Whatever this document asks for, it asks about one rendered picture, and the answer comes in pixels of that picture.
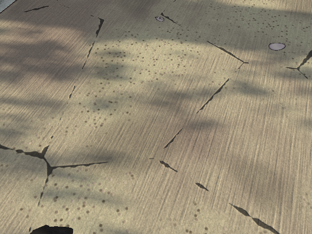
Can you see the left robot hand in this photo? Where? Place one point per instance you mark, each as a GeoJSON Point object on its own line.
{"type": "Point", "coordinates": [46, 229]}

